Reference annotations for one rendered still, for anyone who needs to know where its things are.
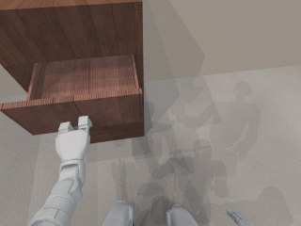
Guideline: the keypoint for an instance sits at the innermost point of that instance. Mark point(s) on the handle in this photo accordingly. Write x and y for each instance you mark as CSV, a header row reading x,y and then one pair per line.
x,y
77,128

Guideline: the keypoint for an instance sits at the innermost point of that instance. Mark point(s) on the robot right hand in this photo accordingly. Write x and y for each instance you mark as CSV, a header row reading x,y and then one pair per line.
x,y
238,217

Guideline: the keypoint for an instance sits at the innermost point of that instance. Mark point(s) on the robot left hand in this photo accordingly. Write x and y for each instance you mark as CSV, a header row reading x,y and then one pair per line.
x,y
73,144

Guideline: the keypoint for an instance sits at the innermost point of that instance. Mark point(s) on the left robot thigh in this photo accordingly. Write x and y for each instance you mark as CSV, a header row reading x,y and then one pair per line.
x,y
120,215

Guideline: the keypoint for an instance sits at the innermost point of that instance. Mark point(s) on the left robot forearm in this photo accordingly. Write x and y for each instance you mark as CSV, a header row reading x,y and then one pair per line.
x,y
62,202

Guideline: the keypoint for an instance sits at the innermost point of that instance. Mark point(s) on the robot left shin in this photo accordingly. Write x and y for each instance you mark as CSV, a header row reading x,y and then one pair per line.
x,y
122,202

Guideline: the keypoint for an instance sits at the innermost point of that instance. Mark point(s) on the drawer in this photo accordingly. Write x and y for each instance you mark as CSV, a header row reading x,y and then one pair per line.
x,y
103,88

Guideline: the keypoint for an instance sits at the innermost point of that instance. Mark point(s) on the cabinet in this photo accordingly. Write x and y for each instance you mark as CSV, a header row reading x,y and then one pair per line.
x,y
37,31

